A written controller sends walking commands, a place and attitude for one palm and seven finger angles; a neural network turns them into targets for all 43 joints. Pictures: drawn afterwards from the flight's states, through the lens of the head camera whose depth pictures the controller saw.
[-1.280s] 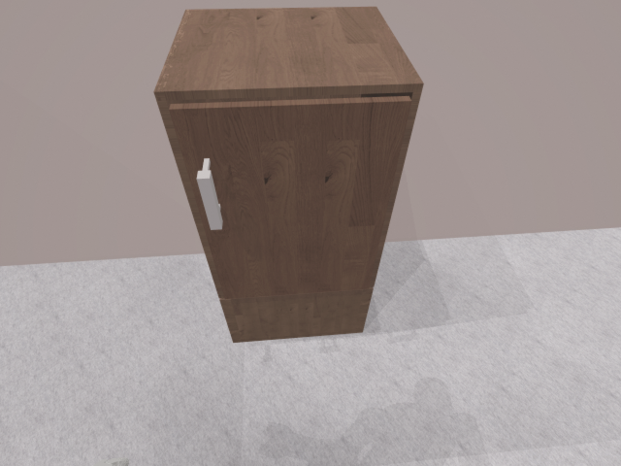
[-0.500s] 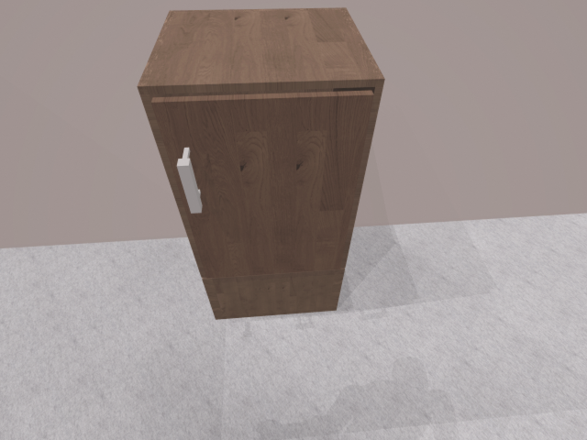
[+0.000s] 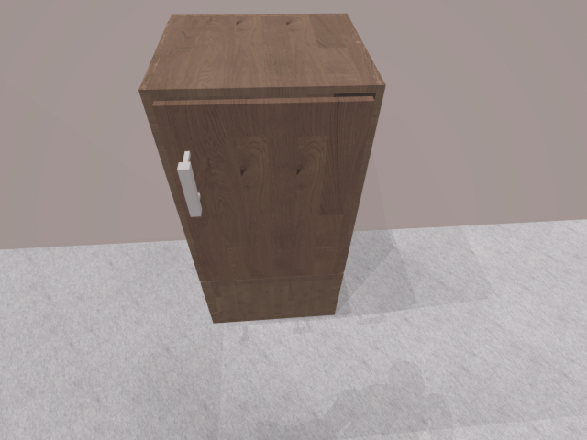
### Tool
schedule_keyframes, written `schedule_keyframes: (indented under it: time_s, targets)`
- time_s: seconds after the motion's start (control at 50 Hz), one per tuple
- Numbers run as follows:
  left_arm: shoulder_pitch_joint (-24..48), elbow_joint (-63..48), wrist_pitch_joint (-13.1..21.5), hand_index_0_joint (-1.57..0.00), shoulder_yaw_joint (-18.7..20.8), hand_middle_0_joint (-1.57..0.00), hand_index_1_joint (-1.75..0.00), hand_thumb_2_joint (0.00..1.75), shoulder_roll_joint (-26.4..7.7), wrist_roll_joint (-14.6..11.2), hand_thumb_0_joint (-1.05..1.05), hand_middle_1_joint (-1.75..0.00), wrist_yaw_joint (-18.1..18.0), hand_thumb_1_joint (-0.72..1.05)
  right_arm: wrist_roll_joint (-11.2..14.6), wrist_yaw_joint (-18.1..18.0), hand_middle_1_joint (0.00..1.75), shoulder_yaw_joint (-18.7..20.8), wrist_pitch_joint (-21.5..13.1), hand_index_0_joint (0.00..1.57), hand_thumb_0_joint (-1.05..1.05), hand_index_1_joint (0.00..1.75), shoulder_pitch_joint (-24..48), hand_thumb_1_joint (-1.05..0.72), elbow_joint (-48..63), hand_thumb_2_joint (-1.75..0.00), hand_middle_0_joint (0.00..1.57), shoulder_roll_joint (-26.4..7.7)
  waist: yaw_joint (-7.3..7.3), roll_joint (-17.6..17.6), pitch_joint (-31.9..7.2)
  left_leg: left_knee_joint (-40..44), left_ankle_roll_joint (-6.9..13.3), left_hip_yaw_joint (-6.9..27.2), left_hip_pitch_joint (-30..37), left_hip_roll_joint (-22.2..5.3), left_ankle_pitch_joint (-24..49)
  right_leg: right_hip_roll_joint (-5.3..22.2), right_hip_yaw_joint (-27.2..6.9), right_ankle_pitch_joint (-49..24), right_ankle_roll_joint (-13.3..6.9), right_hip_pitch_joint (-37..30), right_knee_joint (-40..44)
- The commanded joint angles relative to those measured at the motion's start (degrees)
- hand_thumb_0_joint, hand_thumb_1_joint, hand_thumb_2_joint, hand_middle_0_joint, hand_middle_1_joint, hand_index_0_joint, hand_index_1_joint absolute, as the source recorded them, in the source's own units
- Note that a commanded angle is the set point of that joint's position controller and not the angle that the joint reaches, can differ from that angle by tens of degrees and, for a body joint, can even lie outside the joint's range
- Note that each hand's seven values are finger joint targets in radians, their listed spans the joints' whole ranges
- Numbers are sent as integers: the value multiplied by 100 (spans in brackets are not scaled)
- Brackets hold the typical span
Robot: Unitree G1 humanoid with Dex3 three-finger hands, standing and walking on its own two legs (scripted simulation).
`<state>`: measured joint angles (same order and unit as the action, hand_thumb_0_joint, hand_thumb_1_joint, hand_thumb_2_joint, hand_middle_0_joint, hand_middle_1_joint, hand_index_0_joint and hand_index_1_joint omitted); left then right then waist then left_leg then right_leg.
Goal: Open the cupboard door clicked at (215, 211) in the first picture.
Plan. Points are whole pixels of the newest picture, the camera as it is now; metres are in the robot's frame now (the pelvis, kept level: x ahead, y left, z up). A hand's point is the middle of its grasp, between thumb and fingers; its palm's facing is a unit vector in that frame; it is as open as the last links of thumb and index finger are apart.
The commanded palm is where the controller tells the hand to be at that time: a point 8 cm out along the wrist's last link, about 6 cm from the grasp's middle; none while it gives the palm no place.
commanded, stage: look at it before walking up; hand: left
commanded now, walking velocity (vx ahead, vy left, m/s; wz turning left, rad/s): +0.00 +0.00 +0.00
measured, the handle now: (191, 184) +0.60 +0.26 -0.04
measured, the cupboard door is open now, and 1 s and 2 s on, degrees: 0 0 0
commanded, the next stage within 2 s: shuffle to correct the standing spot in 0.16 s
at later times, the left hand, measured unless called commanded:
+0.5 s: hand out of the picture +0.03 +0.20 -0.18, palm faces +0.05 -0.97 -0.23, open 7.4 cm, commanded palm none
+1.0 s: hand (190, 407) +0.21 +0.19 -0.18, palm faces +0.12 -0.96 -0.24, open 7.4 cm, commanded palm none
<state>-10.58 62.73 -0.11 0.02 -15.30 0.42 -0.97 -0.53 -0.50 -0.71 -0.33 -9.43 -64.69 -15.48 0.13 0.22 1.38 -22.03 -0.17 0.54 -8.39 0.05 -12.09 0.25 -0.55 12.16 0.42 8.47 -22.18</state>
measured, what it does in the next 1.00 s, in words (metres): walks ahead: right foot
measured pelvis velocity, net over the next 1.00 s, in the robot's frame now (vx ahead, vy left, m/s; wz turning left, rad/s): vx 0.13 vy -0.01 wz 0.14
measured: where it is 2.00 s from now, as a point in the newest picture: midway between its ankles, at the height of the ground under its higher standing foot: outside the picture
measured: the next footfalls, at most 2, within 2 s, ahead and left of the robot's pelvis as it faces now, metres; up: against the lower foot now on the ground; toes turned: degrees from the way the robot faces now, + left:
right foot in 0.96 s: +0.26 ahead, -0.11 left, +0.00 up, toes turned +2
left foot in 1.32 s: +0.09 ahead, +0.13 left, +0.00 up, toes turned +9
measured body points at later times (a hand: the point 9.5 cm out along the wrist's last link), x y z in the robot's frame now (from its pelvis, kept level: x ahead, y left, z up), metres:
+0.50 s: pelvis +0.02 +0.00 -0.01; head +0.01 +0.01 +0.44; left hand +0.03 +0.26 -0.16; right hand +0.04 -0.24 -0.16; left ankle +0.00 +0.12 -0.75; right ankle +0.00 -0.12 -0.75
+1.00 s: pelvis +0.13 -0.01 -0.02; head +0.18 -0.02 +0.42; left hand +0.20 +0.24 -0.16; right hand +0.06 -0.23 -0.18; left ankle +0.00 +0.11 -0.73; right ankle +0.22 -0.11 -0.75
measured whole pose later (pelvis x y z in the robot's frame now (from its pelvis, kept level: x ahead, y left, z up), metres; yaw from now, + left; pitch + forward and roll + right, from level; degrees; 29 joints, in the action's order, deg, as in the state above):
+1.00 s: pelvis +0.13 -0.01 -0.02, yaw +8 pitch -1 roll +1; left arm -6.6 56.5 1.4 2.3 -9.7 0.7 -1.9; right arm 0.1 -2.7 1.6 0.3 -23.3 -65.1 -7.4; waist -2.8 -1.2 7.2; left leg -40.8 -0.5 5.3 -7.6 1.9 -28.6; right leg 3.1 4.6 9.1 -1.0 22.6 -34.5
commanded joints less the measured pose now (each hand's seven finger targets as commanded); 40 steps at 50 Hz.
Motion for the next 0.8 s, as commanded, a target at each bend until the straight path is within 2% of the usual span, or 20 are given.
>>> schedule_keyframes:
  time_s: [0.0, 0.24, 0.28, 0.34, 0.4, 0.46, 0.52, 0.56, 0.58, 0.6, 0.62, 0.64, 0.66, 0.68, 0.7, 0.72, 0.74, 0.78]
  targets:
    - [59, -300, 142, -20, 174, -20, -30, 90, -1009, 30, 0, -30, -46, 90, 4, -73, 30, 198, -138, 20, 0, 30, 88, -90, 273, -90, 20, -990, -16, -33, -155, 354, 159, 504, 75, -647, 879, 602, -493, -758, -108, 31, 350]
    - [57, -252, 141, -20, 171, -20, -30, 90, -1010, 29, 0, -30, -43, 90, -5, -77, 30, 195, -135, 20, 0, 30, 97, -90, 247, -90, 20, -1009, -22, 23, -86, 440, 150, 513, 90, -641, 788, 611, -484, -655, -98, 40, 428]
    - [-205, -113, 71, -20, 73, -20, -30, 90, -551, 27, 0, -30, -51, 90, -28, -53, 30, 92, -75, 20, 0, 30, -156, -90, 132, -90, 20, -545, -33, 33, -92, 400, 118, 473, 26, -578, 223, 589, -390, 1, -27, 49, 393]
    - [-392, -126, -3, -20, 104, -20, -30, 90, -559, 76, 0, -30, -10, 90, -67, -25, 30, 123, -9, 20, 0, 30, -355, -90, 111, -90, 20, -547, -8, 55, 240, 408, 229, 612, -411, -510, -1227, 518, -353, 1291, -77, 316, 293]
    - [-571, -155, -8, -20, 152, -20, -30, 90, -578, 93, 0, -30, 28, 90, -78, -19, 30, 151, -4, 20, 0, 30, -423, -90, 183, -90, 20, -503, 40, 113, 577, 224, 296, 654, -815, -425, -1579, 549, -417, 1702, -166, 444, 285]
    - [-822, -147, 28, -20, 199, -20, -30, 90, -523, 76, 0, -30, 30, 90, -77, -29, 30, 146, -47, 20, 0, 30, -563, -90, 237, -90, 20, -324, 81, 297, 700, -271, 305, 484, -1150, -251, -1216, 698, -573, 1697, -300, 257, 299]
    - [-1114, -117, 70, -20, 274, -20, -30, 90, -583, 69, 0, -30, -6, 90, -68, -41, 30, 153, -91, 20, 0, 30, -695, -90, 309, -90, 20, -122, 101, 588, 667, -1116, 246, -6, -1442, -64, -824, 1073, -808, 1440, -533, -48, 341]
    - [-1157, -117, 115, -20, 316, -20, -30, 90, -578, 75, 0, -30, -28, 90, -63, -47, 30, 175, -126, 20, 0, 30, -887, -90, 325, -90, 20, -19, -2, 684, 559, -1322, 242, -194, -1296, -87, -888, 1294, -858, 1025, -677, -32, 238]
    - [-1093, -140, 126, -20, 320, -20, -30, 90, -526, 77, 0, -30, -29, 90, -57, -47, 30, 182, -153, 20, 0, 30, -1075, -90, 295, -90, 20, 20, -99, 506, 504, -1052, 266, -172, -986, -110, -777, 1227, -661, 764, -652, 101, -14]
    - [-940, -183, 118, -20, 308, -20, -30, 90, -430, 74, 0, -30, -15, 90, -51, -43, 30, 203, -175, 20, 0, 30, -1359, -90, 206, -90, 20, -43, -225, 139, 535, -687, 354, 100, -498, -214, -326, 880, -184, 548, -476, 454, -562]
    - [-847, -227, 118, -20, 279, -20, -30, 90, -172, 63, 0, -30, -5, 90, -78, -66, 30, 270, -216, 20, 0, 30, -1842, -90, 6, -90, 20, -264, -411, -756, 478, -148, 611, 1025, 104, -737, 357, 343, 405, 361, -228, 1054, -1718]
    - [-481, -401, 163, -20, 209, -20, -30, 90, 73, 66, 0, -30, -14, 90, -118, -150, 30, 364, -260, 20, 0, 30, -2537, -90, -204, -90, 20, -566, -658, -1722, 525, 364, 1160, 2609, 914, -1574, 1877, -117, 782, 1235, -7, 2281, -3067]
    - [-150, -585, 212, -20, 203, -20, -30, 90, 28, 103, 0, -30, -56, 90, -123, -241, 30, 321, -246, 20, 0, 30, -2844, -90, -321, -90, 20, -493, -693, -1420, 696, 357, 1521, 3111, 1526, -1914, 3635, -42, 316, 2306, -19, 3239, -3806]
    - [-77, -583, 229, -20, 246, -20, -30, 90, -20, 106, 0, -30, -71, 90, -111, -292, 30, 270, -255, 20, 0, 30, -2811, -90, -302, -90, 20, -368, -615, -1031, 691, 137, 1607, 2882, 1632, -2010, 4591, 210, 84, 2245, -55, 3433, -4115]
    - [-5, -588, 242, -20, 248, -20, -30, 90, -20, 93, 0, -30, -52, 90, -96, -316, 30, 238, -277, 20, 0, 30, -2654, -90, -200, -90, 20, -226, -551, -659, 698, 23, 1590, 2541, 1529, -1982, 5015, 345, 61, 2119, -60, 3352, -4115]
    - [43, -580, 230, -20, 253, -20, -30, 90, 121, 67, 0, -30, -31, 90, -111, -336, 30, 235, -284, 20, 0, 30, -2423, -90, -133, -90, 20, -188, -475, -601, 717, 15, 1443, 2097, 1338, -1796, 5023, 429, 42, 1998, -27, 3183, -3941]
    - [-2, -556, 181, -20, 235, -20, -30, 90, 243, 40, 0, -30, -12, 90, -105, -357, 30, 224, -276, 20, 0, 30, -2189, -90, -66, -90, 20, -152, -353, -691, 657, 70, 1261, 1724, 1153, -1567, 4945, 421, 92, 1709, 34, 2924, -3661]
    - [-145, -525, 77, -20, 201, -20, -30, 90, 372, -9, 0, -30, -2, 90, -70, -401, 30, 210, -260, 20, 0, 30, -1816, -90, 60, -90, 20, -93, -171, -841, 472, 15, 935, 1151, 829, -1193, 5117, 357, 174, 1010, 93, 2258, -2814]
